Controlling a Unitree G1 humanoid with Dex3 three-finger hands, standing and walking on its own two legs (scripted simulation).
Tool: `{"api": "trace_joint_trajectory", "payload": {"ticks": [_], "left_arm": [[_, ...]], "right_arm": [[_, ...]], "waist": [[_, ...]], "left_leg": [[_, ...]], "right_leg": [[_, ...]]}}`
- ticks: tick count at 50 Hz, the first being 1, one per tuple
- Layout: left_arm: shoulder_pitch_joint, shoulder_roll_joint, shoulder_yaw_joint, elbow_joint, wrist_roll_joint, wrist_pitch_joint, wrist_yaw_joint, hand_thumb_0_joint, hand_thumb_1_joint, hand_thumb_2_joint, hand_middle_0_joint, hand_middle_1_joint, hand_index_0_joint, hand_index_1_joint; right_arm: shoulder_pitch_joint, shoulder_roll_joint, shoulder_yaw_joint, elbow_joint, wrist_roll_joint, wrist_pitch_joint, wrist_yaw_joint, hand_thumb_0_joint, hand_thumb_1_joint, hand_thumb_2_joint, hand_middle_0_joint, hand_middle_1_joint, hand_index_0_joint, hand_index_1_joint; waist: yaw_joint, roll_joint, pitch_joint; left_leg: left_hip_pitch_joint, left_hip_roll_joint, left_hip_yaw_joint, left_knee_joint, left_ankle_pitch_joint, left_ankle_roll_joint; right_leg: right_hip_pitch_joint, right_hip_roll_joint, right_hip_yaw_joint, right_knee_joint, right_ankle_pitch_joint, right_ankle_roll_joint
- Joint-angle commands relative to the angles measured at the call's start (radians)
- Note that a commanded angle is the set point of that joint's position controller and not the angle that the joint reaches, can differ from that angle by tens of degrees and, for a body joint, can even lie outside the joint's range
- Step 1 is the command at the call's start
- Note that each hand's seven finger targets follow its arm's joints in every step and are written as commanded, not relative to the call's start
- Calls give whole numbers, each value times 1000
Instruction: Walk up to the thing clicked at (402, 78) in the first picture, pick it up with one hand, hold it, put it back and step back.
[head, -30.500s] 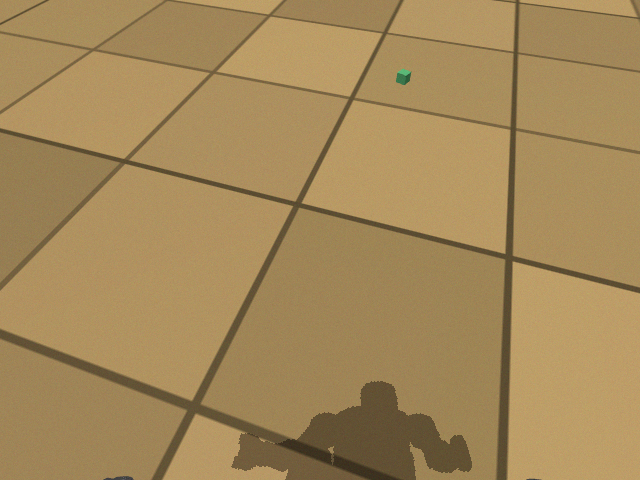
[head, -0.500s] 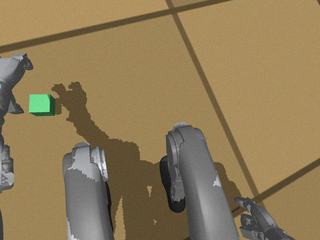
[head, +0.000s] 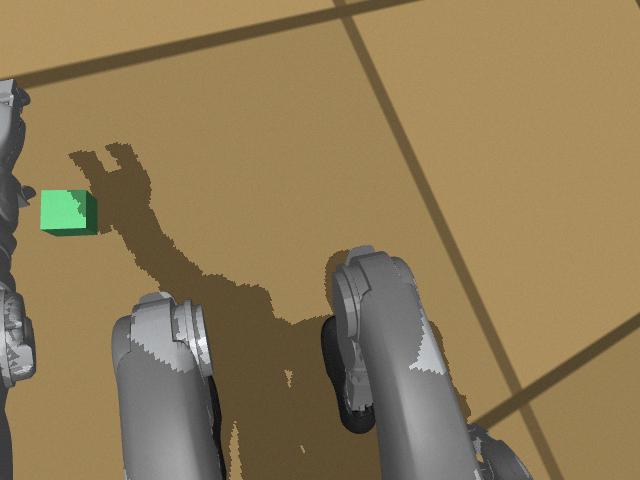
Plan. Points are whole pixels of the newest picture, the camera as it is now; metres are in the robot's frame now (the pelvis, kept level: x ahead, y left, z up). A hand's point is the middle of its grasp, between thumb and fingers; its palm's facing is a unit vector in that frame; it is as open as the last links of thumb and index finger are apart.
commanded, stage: home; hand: left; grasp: from above
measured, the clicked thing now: (70, 213) +0.47 +0.29 -0.31
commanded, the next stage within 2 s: none
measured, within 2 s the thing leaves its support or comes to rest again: neither
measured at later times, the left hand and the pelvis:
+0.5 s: hand out of the picture +0.30 +0.24 +0.07, palm faces -0.17 -0.77 -0.62, open 7.5 cm; pelvis +0.00 -0.01 +0.18, yaw +5 degrees
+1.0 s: hand out of the picture +0.24 +0.20 +0.28, palm faces +0.17 -0.96 -0.22, open 7.4 cm; pelvis +0.06 -0.01 +0.34, yaw +6 degrees
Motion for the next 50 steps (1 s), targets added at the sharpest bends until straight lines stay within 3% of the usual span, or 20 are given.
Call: {"api": "trace_joint_trajectory", "payload": {"ticks": [1, 2, 4, 6, 7, 8, 10, 12, 14, 17, 21, 22, 23, 26, 29, 30, 36, 39, 45, 50], "left_arm": [[-111, 223, 37, -303, -164, 63, -88, 0, 369, 799, -195, -382, -187, -389], [-65, 184, 19, -386, -206, 72, -126, 0, 442, 799, -193, -360, -186, -366], [28, 93, -16, -514, -308, 92, -200, 0, 561, 785, -185, -311, -182, -314], [152, 93, 4, -590, -397, 115, -255, 0, 712, 829, -188, -289, -188, -290], [182, 44, -18, -656, -446, 119, -280, 0, 792, 852, -192, -290, -191, -290], [195, 25, -33, -737, -477, 121, -302, 0, 872, 898, -200, -299, -199, -299], [262, 6, -20, -820, -542, 129, -328, 0, 900, 900, -200, -299, -200, -299], [315, 1, -8, -927, -595, 131, -335, 0, 900, 900, -200, -299, -200, -299], [353, -36, -17, -1000, -644, 137, -329, 0, 900, 900, -200, -299, -200, -299], [463, -95, -23, -1002, -707, 162, -315, 0, 900, 900, -200, -299, -200, -299], [572, -141, -31, -1130, -807, 218, -307, 0, 900, 900, -200, -299, -200, -299], [601, -176, -52, -1164, -840, 233, -308, 0, 900, 900, -200, -299, -200, -299], [626, -169, -38, -1191, -865, 248, -304, 0, 900, 900, -200, -299, -200, -299], [739, -211, -54, -1216, -946, 295, -298, 0, 900, 900, -200, -299, -200, -299], [810, -221, -34, -1288, -1026, 337, -289, 0, 900, 900, -200, -300, -200, -300], [833, -235, -41, -1311, -1050, 348, -287, 0, 900, 900, -200, -300, -200, -300], [1020, -307, -43, -1391, -1154, 431, -275, 0, 900, 900, -200, -301, -200, -301], [1087, -331, -18, -1436, -1201, 461, -275, 0, 900, 900, -200, -301, -200, -301], [1252, -390, -25, -1535, -1256, 514, -288, 0, 900, 900, -200, -301, -200, -301], [1385, -405, -28, -1639, -1273, 547, -300, 0, 900, 900, -200, -301, -200, -301]], "right_arm": [[219, -304, -143, -49, 51, 22, -9, 0, -895, -898, 200, 300, 200, 300], [206, -292, -150, -68, 64, 32, -12, 0, -896, -899, 200, 300, 200, 300], [176, -273, -153, -88, 88, 44, -21, 0, -898, -899, 200, 300, 200, 300], [147, -272, -151, -111, 99, 51, -35, 0, -899, -900, 200, 300, 200, 300], [132, -264, -150, -110, 103, 54, -46, 0, -899, -900, 200, 300, 200, 300], [124, -257, -151, -121, 104, 55, -53, 0, -899, -900, 200, 300, 200, 300], [93, -247, -157, -139, 110, 53, -67, 0, -900, -900, 200, 300, 200, 300], [61, -229, -159, -167, 118, 49, -76, 0, -900, -900, 200, 300, 200, 300], [38, -215, -160, -183, 125, 42, -90, 0, -899, -900, 200, 300, 200, 300], [-8, -203, -152, -189, 132, 26, -114, 0, -899, -900, 200, 300, 200, 300], [-60, -185, -147, -228, 142, -5, -147, 0, -899, -900, 200, 300, 200, 300], [-71, -179, -144, -236, 145, -13, -156, 0, -899, -900, 200, 300, 200, 300], [-87, -177, -138, -241, 149, -21, -165, 0, -899, -900, 200, 300, 200, 300], [-103, -160, -124, -252, 155, -41, -192, 0, -900, -900, 200, 300, 200, 300], [-112, -143, -112, -271, 161, -57, -215, 0, -900, -900, 200, 300, 200, 300], [-112, -138, -108, -281, 161, -64, -221, 0, -901, -900, 200, 299, 200, 299], [-71, -101, -77, -292, 166, -97, -268, 0, -901, -899, 199, 299, 200, 299], [-55, -92, -66, -298, 164, -117, -298, 0, -901, -899, 200, 299, 200, 299], [-4, -84, -58, -318, 154, -151, -337, 0, -901, -899, 199, 299, 199, 299], [13, -73, -56, -345, 151, -178, -357, 0, -901, -899, 200, 299, 200, 299]], "waist": [[88, 322, -821], [96, 306, -846], [90, 238, -807], [102, 154, -749], [100, 133, -711], [102, 141, -713], [123, 129, -686], [151, 151, -711], [151, 131, -703], [160, 135, -594], [174, 116, -593], [162, 100, -583], [174, 91, -590], [160, 63, -523], [174, 77, -495], [164, 60, -487], [174, 39, -413], [186, 43, -382], [199, 74, -292], [213, 51, -241]], "left_leg": [[707, -6, 56, -422, 294, 4], [744, 0, 49, -448, 297, 4], [734, 4, 39, -493, 268, 12], [695, 3, 47, -509, 264, 19], [701, 6, 42, -526, 279, 18], [731, 7, 34, -546, 281, 14], [780, 14, 34, -585, 265, 13], [829, 23, 35, -640, 237, 11], [856, 26, 44, -676, 207, 18], [906, 31, 24, -777, 127, 11], [991, 30, 29, -881, 40, 12], [1005, 30, 37, -892, 49, 14], [1030, 30, 37, -912, 53, 14], [1068, 28, 44, -957, 80, 19], [1156, 34, 46, -1031, 91, 17], [1173, 32, 44, -1054, 88, 19], [1326, 36, 48, -1186, 198, 15], [1403, 39, 41, -1257, 232, 12], [1567, 48, 33, -1404, 336, -4], [1646, 42, 55, -1473, 415, -1]], "right_leg": [[475, 11, -105, -268, 234, -107], [501, 16, -103, -288, 233, -106], [550, 19, -97, -340, 230, -96], [619, 24, -85, -388, 241, -94], [623, 20, -82, -407, 254, -94], [631, 17, -78, -426, 250, -98], [647, 14, -70, -469, 227, -99], [696, 14, -60, -497, 204, -97], [744, 12, -52, -552, 191, -92], [752, 7, -50, -613, 126, -91], [877, 14, -36, -728, 59, -86], [908, 13, -30, -760, 65, -84], [944, 13, -27, -781, 63, -82], [1012, 11, -15, -852, 80, -78], [1090, 13, -8, -927, 87, -78], [1122, 14, -8, -956, 85, -76], [1308, 19, -3, -1113, 176, -76], [1385, 21, -9, -1176, 206, -74], [1511, 29, -32, -1290, 293, -70], [1626, 37, -46, -1386, 355, -68]]}}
